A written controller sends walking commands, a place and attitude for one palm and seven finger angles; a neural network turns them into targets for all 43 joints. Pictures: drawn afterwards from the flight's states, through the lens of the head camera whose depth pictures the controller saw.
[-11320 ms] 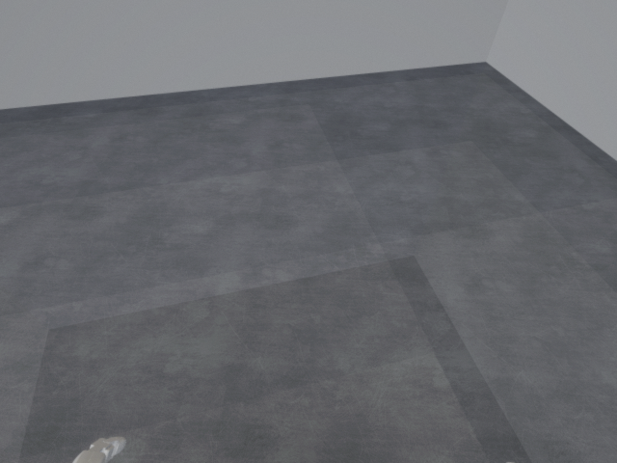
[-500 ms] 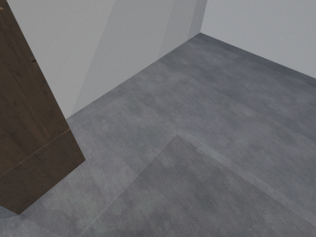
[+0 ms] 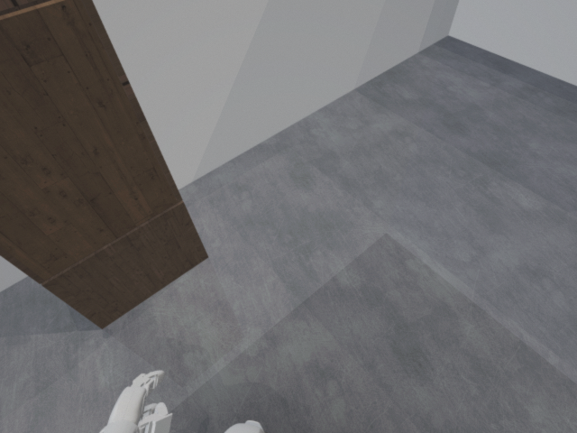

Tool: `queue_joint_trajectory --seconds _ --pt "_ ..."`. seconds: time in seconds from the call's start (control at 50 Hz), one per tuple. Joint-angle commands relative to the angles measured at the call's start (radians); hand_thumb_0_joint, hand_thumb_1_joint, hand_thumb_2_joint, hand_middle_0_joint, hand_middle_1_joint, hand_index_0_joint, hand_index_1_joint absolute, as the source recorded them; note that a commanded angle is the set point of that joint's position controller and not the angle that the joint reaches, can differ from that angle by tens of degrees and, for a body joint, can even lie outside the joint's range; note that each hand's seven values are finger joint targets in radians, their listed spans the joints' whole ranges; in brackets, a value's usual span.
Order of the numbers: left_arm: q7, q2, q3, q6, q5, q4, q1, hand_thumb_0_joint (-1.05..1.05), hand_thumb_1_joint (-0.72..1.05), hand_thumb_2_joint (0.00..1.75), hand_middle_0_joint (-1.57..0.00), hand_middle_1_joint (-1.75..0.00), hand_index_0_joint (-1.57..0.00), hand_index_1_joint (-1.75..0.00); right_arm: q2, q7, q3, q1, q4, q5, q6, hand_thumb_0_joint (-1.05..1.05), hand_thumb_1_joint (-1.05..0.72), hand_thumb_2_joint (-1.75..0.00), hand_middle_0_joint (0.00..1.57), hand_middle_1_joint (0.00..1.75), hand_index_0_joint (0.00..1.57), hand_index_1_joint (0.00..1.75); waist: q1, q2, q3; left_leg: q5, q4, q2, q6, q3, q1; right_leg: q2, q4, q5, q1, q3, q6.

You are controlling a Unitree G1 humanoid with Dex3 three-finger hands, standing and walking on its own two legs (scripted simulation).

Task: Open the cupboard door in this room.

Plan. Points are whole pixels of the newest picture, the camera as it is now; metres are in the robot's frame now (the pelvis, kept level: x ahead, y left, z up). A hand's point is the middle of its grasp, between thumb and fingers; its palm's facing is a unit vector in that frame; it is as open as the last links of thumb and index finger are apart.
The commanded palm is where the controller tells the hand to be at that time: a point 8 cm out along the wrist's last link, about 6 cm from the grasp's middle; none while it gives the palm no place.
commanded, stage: turn to face it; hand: left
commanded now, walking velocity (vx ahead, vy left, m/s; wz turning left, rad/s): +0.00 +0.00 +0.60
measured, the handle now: out of the picture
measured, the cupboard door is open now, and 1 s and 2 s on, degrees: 0 0 0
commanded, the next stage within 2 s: take the last steps up to it in 1.00 s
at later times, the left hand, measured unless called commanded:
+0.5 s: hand out of the picture -0.09 +0.23 -0.18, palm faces +0.36 -0.89 -0.28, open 7.4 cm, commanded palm none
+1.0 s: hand out of the picture -0.01 +0.21 -0.13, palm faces +0.48 -0.82 -0.30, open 7.4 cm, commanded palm none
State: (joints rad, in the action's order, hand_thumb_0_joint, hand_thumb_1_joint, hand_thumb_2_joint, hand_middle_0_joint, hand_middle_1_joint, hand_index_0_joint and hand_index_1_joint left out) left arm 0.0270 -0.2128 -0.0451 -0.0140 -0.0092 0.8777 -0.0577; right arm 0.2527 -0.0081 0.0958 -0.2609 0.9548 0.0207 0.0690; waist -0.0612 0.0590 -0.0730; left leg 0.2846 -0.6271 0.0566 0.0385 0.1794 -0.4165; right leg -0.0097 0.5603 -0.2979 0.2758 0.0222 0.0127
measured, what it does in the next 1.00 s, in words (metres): steps on the spot, turning left: left foot, then right foot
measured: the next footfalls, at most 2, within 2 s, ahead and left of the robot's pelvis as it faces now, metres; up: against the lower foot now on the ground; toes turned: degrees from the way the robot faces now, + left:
left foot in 0.46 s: -0.06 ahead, +0.12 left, +0.00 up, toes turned +25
right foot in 0.94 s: +0.08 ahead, -0.08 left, +0.00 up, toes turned +27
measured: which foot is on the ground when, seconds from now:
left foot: up 0.00-0.44, down 0.46-0.96, up 0.98-1.00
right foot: down 0.00-0.46, up 0.48-0.92, down 0.94-1.00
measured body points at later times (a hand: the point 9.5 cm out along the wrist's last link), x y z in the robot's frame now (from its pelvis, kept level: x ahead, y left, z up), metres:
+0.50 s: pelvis -0.03 +0.01 -0.01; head +0.01 +0.05 +0.44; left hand -0.11 +0.28 -0.16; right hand +0.17 -0.20 -0.13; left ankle -0.10 +0.11 -0.73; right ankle -0.01 -0.12 -0.72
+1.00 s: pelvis -0.01 -0.02 +0.00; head +0.03 -0.04 +0.45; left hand -0.03 +0.25 -0.11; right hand +0.15 -0.22 -0.17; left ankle -0.10 +0.10 -0.71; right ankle +0.04 -0.09 -0.73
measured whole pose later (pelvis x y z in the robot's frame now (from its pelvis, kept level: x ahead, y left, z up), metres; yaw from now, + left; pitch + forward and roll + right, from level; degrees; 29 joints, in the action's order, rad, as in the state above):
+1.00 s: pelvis -0.01 -0.02 +0.00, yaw +32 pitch -1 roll +2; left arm 0.02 -0.19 -0.01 0.00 -0.02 0.90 -0.12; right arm 0.24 0.00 0.07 -0.23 0.97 0.01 0.06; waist -0.04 0.06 -0.08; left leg 0.45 -0.75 0.04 0.03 0.09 -0.31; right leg -0.03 0.61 -0.30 0.28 0.08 -0.02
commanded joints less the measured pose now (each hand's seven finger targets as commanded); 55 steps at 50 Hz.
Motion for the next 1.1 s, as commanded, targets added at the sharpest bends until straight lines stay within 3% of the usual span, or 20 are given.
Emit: queue_joint_trajectory --seconds 0.0,0.06,0.08,0.22,0.34,0.4,0.42,0.44,0.46,0.48,0.52,0.58,0.76,0.88,0.9,0.92,0.94,0.96,1.02,1.08 --pt "0.023 -0.202 -0.052 0.015 -0.005 -0.070 -0.043 0.00 0.90 0.90 -0.20 -0.30 -0.20 -0.30 0.104 -0.004 0.033 0.028 -0.106 0.011 -0.006 0.00 -0.90 -0.90 0.20 0.30 0.20 0.30 0.043 -0.243 0.048 0.196 -0.526 -0.053 0.002 -0.054 -0.185 -0.419 -0.360 -0.074 -0.002 -0.295 -0.130" --pt "0.013 -0.138 -0.028 0.020 -0.004 -0.087 0.033 0.00 0.90 0.90 -0.20 -0.30 -0.20 -0.30 0.084 -0.020 0.029 -0.037 -0.060 0.010 0.005 0.00 -0.90 -0.90 0.20 0.30 0.20 0.30 -0.012 -0.252 -0.006 0.062 -0.641 -0.076 0.029 -0.134 -0.167 -0.284 -0.293 0.103 0.024 -0.074 -0.081" --pt "0.010 -0.134 -0.025 0.025 -0.004 -0.083 0.001 0.00 0.90 0.90 -0.20 -0.30 -0.20 -0.30 0.077 -0.021 0.025 -0.033 -0.059 0.008 0.004 0.00 -0.90 -0.90 0.20 0.30 0.20 0.30 0.001 -0.257 0.001 0.039 -0.641 -0.076 0.038 -0.148 -0.179 -0.266 -0.270 0.185 -0.026 -0.025 -0.075" --pt "0.013 -0.183 -0.036 0.024 -0.014 -0.027 -0.181 0.00 0.90 0.90 -0.20 -0.30 -0.20 -0.30 0.079 -0.021 0.008 0.131 -0.100 0.001 0.004 0.00 -0.90 -0.90 0.20 0.30 0.20 0.30 0.090 -0.233 0.034 0.126 -0.442 -0.110 0.058 -0.198 -0.152 -0.352 -0.232 0.324 -0.171 -0.016 -0.137" --pt "0.007 -0.231 -0.051 0.015 -0.022 -0.009 -0.213 0.00 0.90 0.90 -0.20 -0.30 -0.20 -0.30 0.064 -0.020 -0.013 0.164 -0.118 -0.013 -0.018 0.00 -0.90 -0.90 0.20 0.30 0.20 0.30 0.110 -0.296 0.121 0.189 -0.149 -0.095 0.030 -0.267 -0.010 -0.381 -0.143 0.493 -0.236 0.034 -0.148" --pt "0.003 -0.234 -0.056 0.008 -0.012 0.002 -0.199 0.00 0.90 0.90 -0.20 -0.30 -0.20 -0.30 0.080 -0.016 -0.012 0.092 -0.105 -0.012 -0.034 0.00 -0.90 -0.90 0.20 0.30 0.20 0.30 0.066 -0.249 0.179 0.003 0.130 -0.082 0.011 -0.299 0.155 -0.355 -0.007 0.505 -0.219 0.119 -0.078" --pt "0.001 -0.217 -0.053 0.001 -0.004 -0.002 -0.201 0.00 0.90 0.90 -0.20 -0.30 -0.20 -0.30 0.125 -0.016 -0.001 0.044 -0.090 -0.010 -0.043 0.00 -0.90 -0.90 0.20 0.30 0.20 0.30 0.034 -0.151 0.206 -0.159 0.251 -0.120 -0.007 -0.249 0.324 -0.324 0.116 0.393 -0.097 0.156 -0.025" --pt "-0.007 -0.156 -0.044 -0.004 0.003 -0.036 -0.193 0.00 0.90 0.90 -0.20 -0.30 -0.20 -0.30 0.239 -0.010 0.026 -0.003 -0.089 -0.002 -0.053 0.00 -0.90 -0.90 0.20 0.30 0.20 0.30 0.000 0.154 0.222 -0.473 0.280 -0.358 -0.108 0.072 0.510 -0.190 0.325 -0.067 0.202 0.189 0.059" --pt "-0.006 -0.120 -0.022 -0.013 -0.005 -0.071 -0.118 0.00 0.90 0.90 -0.20 -0.30 -0.20 -0.30 0.305 -0.005 0.040 -0.069 -0.071 -0.010 -0.044 0.00 -0.90 -0.90 0.20 0.30 0.20 0.30 -0.031 0.231 0.208 -0.783 0.252 -0.490 -0.198 0.171 0.511 -0.132 0.472 -0.374 0.333 0.114 0.083" --pt "-0.004 -0.140 -0.026 -0.021 -0.009 -0.075 -0.098 0.00 0.90 0.90 -0.20 -0.30 -0.20 -0.30 0.286 0.000 0.033 -0.066 -0.058 -0.005 -0.040 0.00 -0.90 -0.90 0.20 0.30 0.20 0.30 -0.027 0.152 0.186 -0.776 0.235 -0.503 -0.242 0.102 0.464 -0.148 0.550 -0.339 0.328 0.061 0.072" --pt "-0.003 -0.139 -0.035 -0.027 -0.006 -0.040 -0.089 0.00 0.90 0.90 -0.20 -0.30 -0.20 -0.30 0.218 0.020 0.013 0.023 -0.069 -0.002 -0.048 0.00 -0.90 -0.90 0.20 0.30 0.20 0.30 0.009 0.185 0.123 -0.783 0.232 -0.373 -0.194 0.037 0.406 -0.135 0.610 -0.212 0.343 0.009 0.081" --pt "-0.014 -0.145 -0.038 -0.018 -0.005 -0.007 -0.135 0.00 0.90 0.90 -0.20 -0.30 -0.20 -0.30 0.178 0.020 -0.003 0.082 -0.091 -0.004 -0.059 0.00 -0.90 -0.90 0.20 0.30 0.20 0.30 0.048 0.119 0.112 -0.759 0.234 -0.290 -0.163 -0.041 0.381 -0.111 0.630 -0.111 0.306 0.008 0.090" --pt "-0.004 -0.121 -0.019 -0.018 0.003 -0.041 -0.055 0.00 0.90 0.90 -0.20 -0.30 -0.20 -0.30 0.170 0.021 0.001 0.017 -0.077 0.002 -0.057 0.00 -0.90 -0.90 0.20 0.30 0.20 0.30 0.022 0.092 0.092 -0.687 0.236 -0.300 -0.221 0.075 0.369 -0.076 0.389 -0.147 0.239 -0.009 0.099" --pt "0.000 -0.107 -0.019 0.007 0.011 -0.012 -0.163 0.00 0.90 0.90 -0.20 -0.30 -0.20 -0.30 0.158 0.020 0.006 0.072 -0.081 0.001 -0.049 0.00 -0.90 -0.90 0.20 0.30 0.20 0.30 0.082 0.095 0.121 -0.560 0.141 -0.240 -0.160 0.098 0.212 -0.031 -0.052 0.050 -0.080 0.020 0.064" --pt "0.002 -0.137 -0.024 0.019 0.005 0.001 -0.208 0.00 0.90 0.90 -0.20 -0.30 -0.20 -0.30 0.132 0.016 0.002 0.067 -0.079 -0.007 -0.051 0.00 -0.90 -0.90 0.20 0.30 0.20 0.30 0.100 0.014 0.138 -0.393 0.078 -0.187 -0.109 0.058 0.139 -0.075 -0.178 0.184 -0.199 -0.005 0.060" --pt "0.012 -0.220 -0.039 0.034 -0.012 0.008 -0.232 0.00 0.90 0.90 -0.20 -0.30 -0.20 -0.30 0.062 0.010 -0.008 0.028 -0.084 -0.017 -0.053 0.00 -0.90 -0.90 0.20 0.30 0.20 0.30 0.099 -0.236 0.184 -0.059 -0.097 -0.070 -0.034 -0.071 -0.028 -0.295 -0.213 0.372 -0.358 -0.207 -0.008" --pt "0.013 -0.268 -0.043 0.034 -0.012 0.006 -0.251 0.00 0.90 0.90 -0.20 -0.30 -0.20 -0.30 0.054 0.014 -0.010 0.059 -0.108 -0.016 -0.044 0.00 -0.90 -0.90 0.20 0.30 0.20 0.30 0.114 -0.347 0.163 0.349 -0.284 -0.001 -0.004 -0.121 -0.089 -0.473 -0.214 0.586 -0.279 -0.359 -0.126" --pt "0.017 -0.235 -0.040 0.030 -0.006 -0.001 -0.228 0.00 0.90 0.90 -0.20 -0.30 -0.20 -0.30 0.085 0.018 -0.001 0.054 -0.094 -0.013 -0.027 0.00 -0.90 -0.90 0.20 0.30 0.20 0.30 0.105 -0.272 0.150 0.323 -0.417 -0.041 -0.011 -0.073 -0.044 -0.464 -0.224 0.545 -0.181 -0.300 -0.173" --pt "0.012 -0.154 -0.023 0.025 -0.002 -0.027 -0.096 0.00 0.90 0.90 -0.20 -0.30 -0.20 -0.30 0.071 0.001 0.006 0.015 -0.020 -0.002 -0.005 0.00 -0.90 -0.90 0.20 0.30 0.20 0.30 0.047 -0.215 0.026 0.138 -0.589 -0.065 0.000 -0.094 -0.066 -0.308 -0.272 0.242 -0.045 -0.137 -0.118" --pt "0.010 -0.124 -0.019 0.035 -0.002 -0.017 -0.120 0.00 0.90 0.90 -0.20 -0.30 -0.20 -0.30 0.053 -0.004 0.001 -0.012 0.009 -0.001 -0.003 0.00 -0.90 -0.90 0.20 0.30 0.20 0.30 0.048 -0.222 0.040 0.046 -0.573 -0.073 0.018 -0.116 -0.067 -0.261 -0.290 0.217 -0.072 -0.059 -0.089"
